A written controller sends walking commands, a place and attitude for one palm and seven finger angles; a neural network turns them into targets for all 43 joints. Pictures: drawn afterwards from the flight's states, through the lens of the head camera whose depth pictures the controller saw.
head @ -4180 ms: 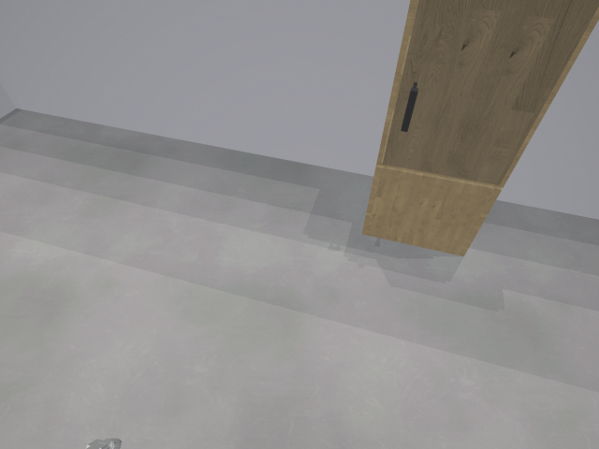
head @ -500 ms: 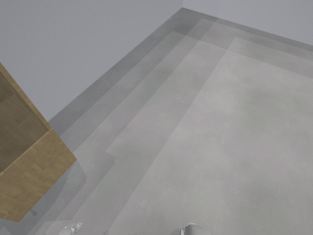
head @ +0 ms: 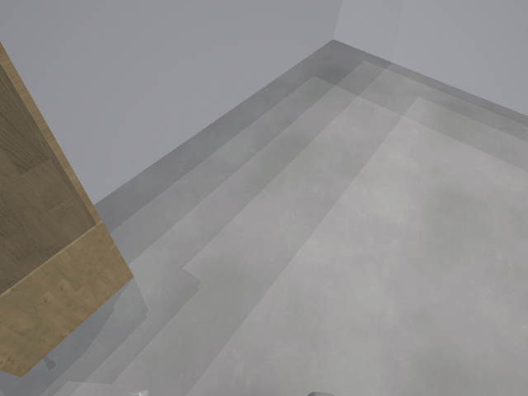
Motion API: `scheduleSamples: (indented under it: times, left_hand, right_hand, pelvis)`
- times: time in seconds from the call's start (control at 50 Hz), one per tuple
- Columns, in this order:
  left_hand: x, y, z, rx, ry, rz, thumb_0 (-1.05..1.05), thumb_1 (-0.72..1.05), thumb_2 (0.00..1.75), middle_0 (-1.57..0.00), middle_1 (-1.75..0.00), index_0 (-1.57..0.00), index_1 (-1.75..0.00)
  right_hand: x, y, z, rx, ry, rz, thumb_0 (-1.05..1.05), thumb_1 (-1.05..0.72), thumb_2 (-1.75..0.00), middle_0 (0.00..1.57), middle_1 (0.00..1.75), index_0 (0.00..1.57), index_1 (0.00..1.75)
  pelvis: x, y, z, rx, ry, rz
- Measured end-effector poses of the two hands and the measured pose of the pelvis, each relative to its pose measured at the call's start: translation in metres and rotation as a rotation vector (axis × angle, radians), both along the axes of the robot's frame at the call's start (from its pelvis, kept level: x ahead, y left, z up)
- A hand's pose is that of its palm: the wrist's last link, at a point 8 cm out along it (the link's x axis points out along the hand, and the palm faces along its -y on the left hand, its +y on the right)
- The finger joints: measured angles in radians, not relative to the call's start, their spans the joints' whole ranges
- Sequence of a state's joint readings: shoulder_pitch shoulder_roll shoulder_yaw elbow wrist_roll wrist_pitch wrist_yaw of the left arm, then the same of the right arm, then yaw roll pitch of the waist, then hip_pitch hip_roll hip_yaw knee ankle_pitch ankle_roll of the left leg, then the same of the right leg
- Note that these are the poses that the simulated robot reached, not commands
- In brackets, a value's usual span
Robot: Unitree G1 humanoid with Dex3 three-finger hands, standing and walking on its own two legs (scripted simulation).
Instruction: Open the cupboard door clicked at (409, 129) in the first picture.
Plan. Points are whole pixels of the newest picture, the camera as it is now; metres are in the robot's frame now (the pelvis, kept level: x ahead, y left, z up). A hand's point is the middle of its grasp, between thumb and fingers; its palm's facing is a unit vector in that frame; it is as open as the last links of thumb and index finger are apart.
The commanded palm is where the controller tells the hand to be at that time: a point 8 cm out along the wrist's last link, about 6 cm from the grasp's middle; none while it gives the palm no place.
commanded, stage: turn to face it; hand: left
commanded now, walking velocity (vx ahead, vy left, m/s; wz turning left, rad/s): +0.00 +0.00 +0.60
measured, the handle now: out of the picture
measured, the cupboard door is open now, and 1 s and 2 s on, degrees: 0 0 0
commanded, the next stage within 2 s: take the last steps up to it in 1.36 s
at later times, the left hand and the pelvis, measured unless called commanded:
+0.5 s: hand out of the picture +0.01 +0.16 -0.13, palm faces +0.31 -0.90 -0.30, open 7.4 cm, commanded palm none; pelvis -0.03 -0.07 +0.01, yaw +18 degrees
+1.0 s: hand out of the picture -0.16 +0.18 -0.16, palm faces +0.61 -0.74 -0.27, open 7.4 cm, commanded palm none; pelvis -0.06 -0.03 +0.01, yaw +36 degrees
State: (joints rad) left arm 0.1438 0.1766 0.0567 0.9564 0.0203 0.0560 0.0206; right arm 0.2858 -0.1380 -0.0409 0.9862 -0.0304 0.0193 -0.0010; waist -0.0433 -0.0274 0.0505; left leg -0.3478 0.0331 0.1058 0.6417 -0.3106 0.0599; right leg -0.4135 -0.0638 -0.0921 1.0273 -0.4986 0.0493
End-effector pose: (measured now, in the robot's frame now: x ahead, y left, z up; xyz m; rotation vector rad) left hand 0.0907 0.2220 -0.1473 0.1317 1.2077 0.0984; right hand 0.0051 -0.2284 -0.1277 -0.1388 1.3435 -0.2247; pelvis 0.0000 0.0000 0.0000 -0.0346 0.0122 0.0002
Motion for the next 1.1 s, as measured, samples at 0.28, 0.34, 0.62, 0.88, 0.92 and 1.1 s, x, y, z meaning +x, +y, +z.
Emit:
scheduleSamples:
  times: [0.28, 0.34, 0.62, 0.88, 0.92, 1.1]
  left_hand:
    - [-0.051, 0.027, 0.031, 0.117, 0.006, 0.171, 0.0, 0.91, 0.9, -0.2, -0.3, -0.2, -0.3]
    - [-0.054, 0.015, 0.037, 0.137, -0.042, 0.198, 0.0, 0.91, 0.9, -0.2, -0.3, -0.2, -0.3]
    - [-0.148, -0.041, 0.046, 0.136, -0.02, 0.39, 0.0, 0.9, 0.9, -0.2, -0.3, -0.21, -0.3]
    - [-0.279, -0.027, 0.004, 0.061, 0.178, 0.649, 0.0, 0.9, 0.9, -0.2, -0.3, -0.21, -0.3]
    - [-0.285, -0.022, 0.008, 0.063, 0.184, 0.673, 0.01, 0.91, 0.9, -0.2, -0.3, -0.2, -0.3]
    - [-0.265, -0.006, 0.03, 0.11, 0.056, 0.717, 0.0, 0.91, 0.9, -0.2, -0.3, -0.2, -0.3]
  right_hand:
    - [0.05, -0.045, 0.009, -0.035, -0.043, 0.169, 0.01, -0.9, -0.9, 0.2, 0.3, 0.2, 0.3]
    - [0.064, -0.061, 0.002, -0.024, -0.065, 0.208, 0.01, -0.9, -0.9, 0.2, 0.3, 0.2, 0.3]
    - [0.135, -0.067, 0.005, 0.027, -0.128, 0.445, 0.01, -0.91, -0.9, 0.2, 0.3, 0.19, 0.3]
    - [0.178, 0.036, 0.016, 0.009, -0.221, 0.731, 0.01, -0.91, -0.9, 0.2, 0.3, 0.2, 0.3]
    - [0.175, 0.044, 0.021, 0.005, -0.225, 0.748, 0.01, -0.91, -0.9, 0.2, 0.3, 0.2, 0.3]
    - [0.159, 0.048, 0.018, 0.025, -0.16, 0.786, 0.01, -0.9, -0.9, 0.2, 0.3, 0.2, 0.3]
  pelvis:
    - [-0.014, -0.021, 0.011, 0.01, 0.012, 0.154]
    - [-0.019, -0.036, 0.008, 0.021, 0.008, 0.197]
    - [-0.031, -0.071, 0.012, 0.079, -0.022, 0.405]
    - [-0.056, -0.038, -0.004, 0.041, -0.002, 0.572]
    - [-0.058, -0.036, 0.001, 0.03, -0.007, 0.593]
    - [-0.06, -0.037, 0.011, 0.025, -0.006, 0.678]
